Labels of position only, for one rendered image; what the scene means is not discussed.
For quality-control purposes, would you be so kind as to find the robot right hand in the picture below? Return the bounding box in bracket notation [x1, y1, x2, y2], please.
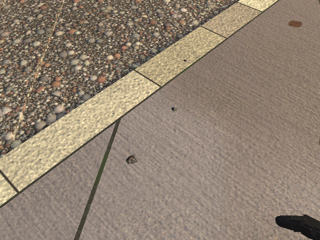
[275, 214, 320, 240]

